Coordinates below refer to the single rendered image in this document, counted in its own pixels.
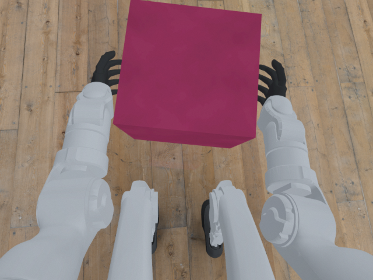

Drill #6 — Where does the right robot forearm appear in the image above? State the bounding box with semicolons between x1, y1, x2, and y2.
257;95;330;209

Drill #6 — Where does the left robot thigh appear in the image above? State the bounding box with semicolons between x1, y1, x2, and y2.
107;187;158;280

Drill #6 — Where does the right robot upper arm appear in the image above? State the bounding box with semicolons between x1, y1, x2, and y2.
259;192;373;280

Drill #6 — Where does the left robot upper arm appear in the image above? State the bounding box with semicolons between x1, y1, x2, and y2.
0;177;114;280

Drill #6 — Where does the robot thigh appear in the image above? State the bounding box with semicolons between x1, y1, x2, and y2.
209;185;275;280
107;187;158;280

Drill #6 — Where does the left robot forearm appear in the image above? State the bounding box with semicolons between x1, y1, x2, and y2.
36;82;114;228

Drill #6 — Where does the robot right hand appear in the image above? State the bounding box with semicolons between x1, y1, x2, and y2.
258;59;287;106

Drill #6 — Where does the right robot thigh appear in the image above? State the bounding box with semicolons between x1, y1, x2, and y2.
209;185;275;280

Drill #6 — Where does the carton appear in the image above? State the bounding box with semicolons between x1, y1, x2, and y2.
113;0;262;148

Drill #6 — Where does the robot left hand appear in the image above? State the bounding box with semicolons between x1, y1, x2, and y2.
91;51;122;95

